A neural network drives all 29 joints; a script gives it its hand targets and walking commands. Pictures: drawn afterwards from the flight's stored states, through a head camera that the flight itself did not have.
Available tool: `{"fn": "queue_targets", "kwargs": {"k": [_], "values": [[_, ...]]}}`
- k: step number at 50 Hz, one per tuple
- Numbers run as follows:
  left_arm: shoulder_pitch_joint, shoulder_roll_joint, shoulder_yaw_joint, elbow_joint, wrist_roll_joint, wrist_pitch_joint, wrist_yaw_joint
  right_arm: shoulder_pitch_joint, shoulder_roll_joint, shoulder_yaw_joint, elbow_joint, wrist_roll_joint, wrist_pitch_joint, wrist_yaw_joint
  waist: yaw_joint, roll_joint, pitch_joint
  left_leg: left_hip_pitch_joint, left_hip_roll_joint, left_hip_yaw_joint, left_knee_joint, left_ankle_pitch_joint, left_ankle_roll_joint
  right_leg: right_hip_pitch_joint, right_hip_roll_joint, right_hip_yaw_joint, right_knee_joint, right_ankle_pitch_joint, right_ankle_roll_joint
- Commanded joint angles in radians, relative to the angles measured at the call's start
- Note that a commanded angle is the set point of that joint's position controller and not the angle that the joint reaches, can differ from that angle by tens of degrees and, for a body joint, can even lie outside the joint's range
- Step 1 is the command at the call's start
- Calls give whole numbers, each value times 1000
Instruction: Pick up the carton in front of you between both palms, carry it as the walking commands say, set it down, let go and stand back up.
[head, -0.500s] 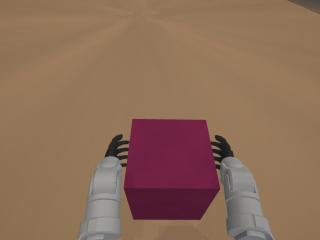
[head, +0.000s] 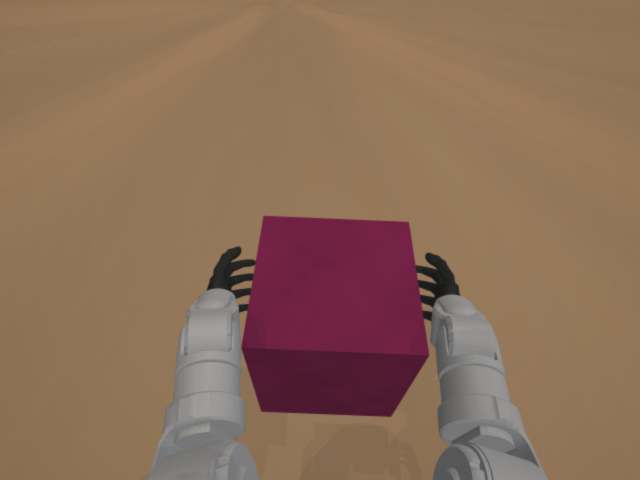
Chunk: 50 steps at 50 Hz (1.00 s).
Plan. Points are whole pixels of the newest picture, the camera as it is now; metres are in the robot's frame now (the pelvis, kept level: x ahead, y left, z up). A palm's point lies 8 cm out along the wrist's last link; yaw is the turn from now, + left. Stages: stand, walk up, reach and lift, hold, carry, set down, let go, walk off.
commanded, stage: set down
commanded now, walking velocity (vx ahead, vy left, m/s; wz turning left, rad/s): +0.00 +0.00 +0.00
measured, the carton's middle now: (330, 322) +0.34 +0.02 -0.06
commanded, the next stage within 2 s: none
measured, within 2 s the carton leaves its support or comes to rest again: neither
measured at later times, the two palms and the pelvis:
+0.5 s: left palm (226, 343) +0.36 +0.19 -0.18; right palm (392, 342) +0.37 -0.10 -0.17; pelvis -0.03 +0.00 -0.09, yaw -1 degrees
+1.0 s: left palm (227, 364) +0.38 +0.22 -0.32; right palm (367, 349) +0.42 -0.08 -0.31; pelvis -0.07 +0.00 -0.22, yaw -4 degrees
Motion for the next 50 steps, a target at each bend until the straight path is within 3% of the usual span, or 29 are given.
{"fn": "queue_targets", "kwargs": {"k": [1, 4, 7, 10, 13, 16, 18, 20, 23, 27, 31, 41, 50], "values": [[-531, -713, -330, 131, -138, -90, -212, -575, 814, 353, 101, 135, -79, 180, 23, 25, -164, 259, -78, 23, 38, -54, 28, -394, 87, -87, -109, -68, -25], [-481, -620, -246, 170, -81, -157, -202, -522, 730, 255, 133, 74, -146, 146, 25, 37, -195, 158, -86, 24, 88, 42, 28, -442, 99, -91, -52, 13, -6], [-424, -588, -246, 171, -70, -243, -204, -450, 707, 245, 141, 59, -238, 128, 16, 45, -288, 79, -97, 25, 156, 200, 20, -492, 107, -95, 5, 131, 9], [-466, -633, -333, 153, -113, -356, -213, -470, 748, 340, 130, 102, -351, 116, 5, 43, -461, 17, -97, 20, 256, 355, 21, -563, 118, -102, 85, 258, 19], [-515, -688, -436, 146, -163, -449, -209, -527, 787, 485, 104, 171, -448, 97, 28, 67, -693, -9, -94, 10, 377, 496, 23, -666, 131, -100, 188, 356, 33], [-545, -717, -534, 94, -209, -500, -201, -580, 806, 617, 44, 232, -507, 81, 48, 78, -952, 12, -92, 2, 487, 635, 14, -782, 145, -106, 286, 412, 43], [-554, -727, -582, 67, -236, -506, -194, -606, 806, 678, 7, 258, -516, 72, 52, 79, -1076, 7, -89, 4, 541, 663, 7, -853, 151, -118, 337, 402, 47], [-564, -734, -601, 53, -247, -497, -189, -627, 800, 708, -10, 271, -506, 74, 55, 72, -1133, -44, -88, 9, 576, 629, -1, -926, 156, -133, 382, 358, 49], [-585, -748, -588, 65, -238, -461, -189, -660, 802, 702, 0, 273, -468, 96, 62, 54, -1124, -199, -100, 34, 604, 459, -13, -1005, 168, -159, 443, 242, 53], [-649, -769, -536, 112, -213, -394, -195, -745, 800, 633, 60, 258, -402, 145, 67, 42, -1036, -413, -107, 54, 637, 173, -20, -1136, 176, -184, 511, 23, 41], [-733, -784, -497, 158, -197, -342, -193, -836, 789, 552, 147, 245, -355, 177, 64, 59, -1005, -514, -108, 56, 689, 19, -25, -1292, 189, -202, 587, -106, 23], [-928, -777, -480, 200, -237, -320, -150, -1019, 745, 462, 269, 270, -348, 184, 78, 121, -1143, -617, -111, 56, 852, -45, -50, -1555, 217, -224, 795, -162, 7], [-1036, -715, -448, 214, -261, -337, -144, -1138, 728, 482, 291, 309, -359, 143, 118, 87, -1238, -780, -117, 95, 1007, 14, -53, -1611, 231, -232, 937, -149, 21]]}}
